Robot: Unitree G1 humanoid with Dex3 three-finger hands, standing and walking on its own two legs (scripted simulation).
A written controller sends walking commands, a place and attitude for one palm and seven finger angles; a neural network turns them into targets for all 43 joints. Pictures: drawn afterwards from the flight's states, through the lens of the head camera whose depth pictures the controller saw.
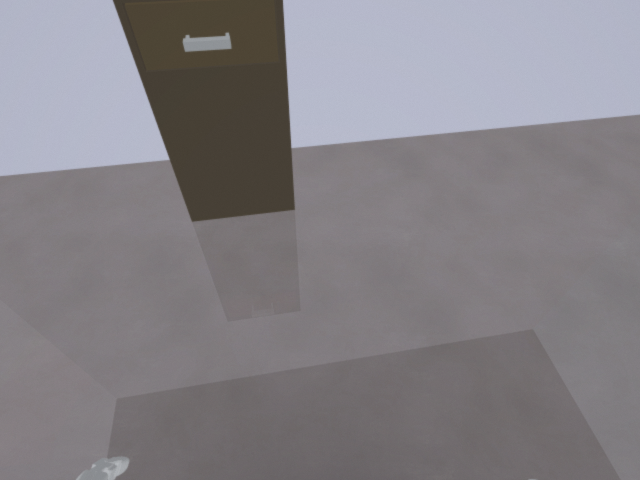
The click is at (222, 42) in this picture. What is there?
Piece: drawer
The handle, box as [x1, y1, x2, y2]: [183, 33, 230, 51]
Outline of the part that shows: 230,40 228,33 225,33 225,36 190,38 188,35 186,35 183,38 183,45 185,51 230,48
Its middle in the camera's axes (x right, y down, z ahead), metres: -0.33 -0.57 +1.11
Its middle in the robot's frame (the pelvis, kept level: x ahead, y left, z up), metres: +1.21 +0.39 +0.00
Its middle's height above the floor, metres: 0.76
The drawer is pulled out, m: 0.00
